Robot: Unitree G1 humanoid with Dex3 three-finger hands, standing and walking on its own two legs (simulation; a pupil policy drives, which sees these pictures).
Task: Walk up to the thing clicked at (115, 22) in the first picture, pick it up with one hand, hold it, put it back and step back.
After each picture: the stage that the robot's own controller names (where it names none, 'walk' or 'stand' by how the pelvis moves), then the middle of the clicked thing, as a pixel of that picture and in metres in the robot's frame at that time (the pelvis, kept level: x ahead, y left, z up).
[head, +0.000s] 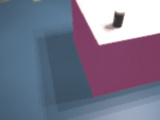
stand; (118, 18) +0.89 -0.20 -0.07
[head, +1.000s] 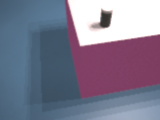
rise first; (106, 16) +0.81 -0.09 -0.04
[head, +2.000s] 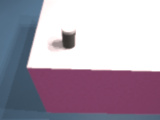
rise first; (68, 36) +0.59 +0.15 -0.04
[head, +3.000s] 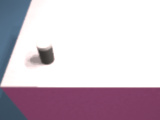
stand; (45, 51) +0.52 +0.20 -0.03
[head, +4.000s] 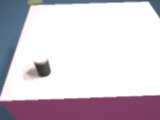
stand; (42, 64) +0.50 +0.22 -0.07
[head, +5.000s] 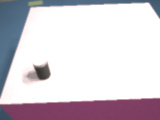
stand; (41, 67) +0.48 +0.22 -0.07
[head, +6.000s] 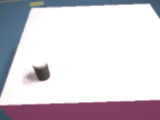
stand; (41, 68) +0.48 +0.22 -0.07
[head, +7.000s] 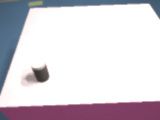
stand; (40, 70) +0.47 +0.23 -0.07
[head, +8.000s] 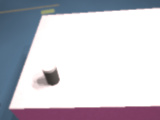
rise first; (51, 73) +0.47 +0.21 -0.07
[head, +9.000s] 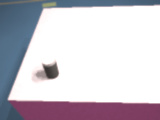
go down; (50, 66) +0.49 +0.21 -0.07
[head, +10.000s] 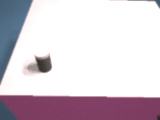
go down; (43, 59) +0.50 +0.19 -0.05
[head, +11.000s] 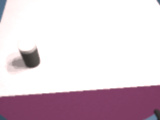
go down; (29, 53) +0.49 +0.20 -0.02
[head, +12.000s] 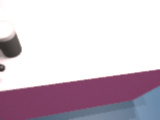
close in; (7, 40) +0.48 +0.21 +0.02
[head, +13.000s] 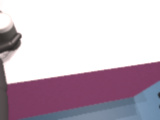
close; (6, 33) +0.51 +0.20 +0.04
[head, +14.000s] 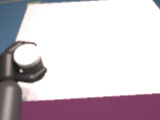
lift; (31, 64) +0.35 +0.17 +0.14
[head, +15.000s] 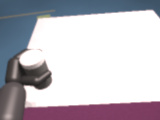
hold; (37, 70) +0.33 +0.17 +0.15
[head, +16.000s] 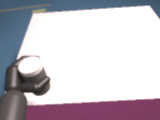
hold; (36, 77) +0.32 +0.17 +0.11
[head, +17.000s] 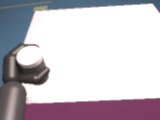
crouch; (34, 66) +0.33 +0.17 +0.14
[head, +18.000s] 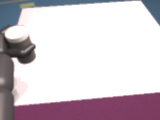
crouch; (22, 45) +0.44 +0.20 +0.14
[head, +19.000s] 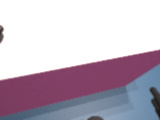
lower; out of the picture +0.53 +0.22 +0.04
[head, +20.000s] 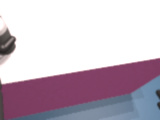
lower; (0, 37) +0.50 +0.21 +0.03
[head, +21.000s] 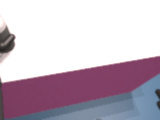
lower; out of the picture +0.50 +0.21 +0.04
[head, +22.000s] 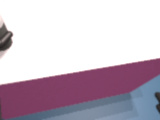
lower; out of the picture +0.51 +0.22 +0.04
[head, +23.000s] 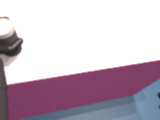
loosen; (7, 38) +0.49 +0.20 +0.03
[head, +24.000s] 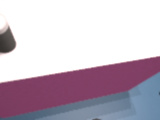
withdraw; (0, 34) +0.49 +0.20 +0.04
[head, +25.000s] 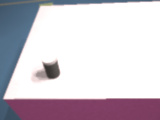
sink last; (51, 65) +0.47 +0.19 -0.02
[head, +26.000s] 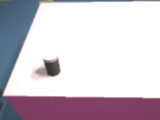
stand; (51, 63) +0.48 +0.19 -0.02
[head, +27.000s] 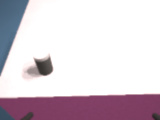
stand; (43, 61) +0.47 +0.20 -0.01
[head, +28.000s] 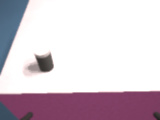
stand; (44, 58) +0.48 +0.19 -0.01
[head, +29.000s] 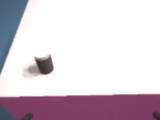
stand; (44, 60) +0.47 +0.19 -0.01
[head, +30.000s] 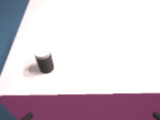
stand; (44, 59) +0.47 +0.19 -0.01
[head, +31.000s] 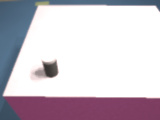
stand; (50, 64) +0.49 +0.18 -0.05
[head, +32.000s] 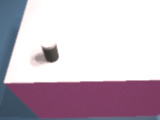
walk; (50, 49) +0.52 +0.17 -0.06
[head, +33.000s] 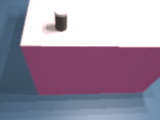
walk; (61, 19) +0.71 +0.14 -0.06
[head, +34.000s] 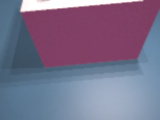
stand; out of the picture +1.04 +0.26 -0.04
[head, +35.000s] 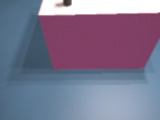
stand; out of the picture +1.09 +0.17 -0.06
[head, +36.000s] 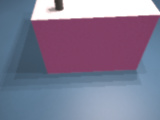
stand; (58, 1) +1.10 +0.21 -0.07
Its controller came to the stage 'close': yes
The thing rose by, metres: 0.22
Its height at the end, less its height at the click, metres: +0.00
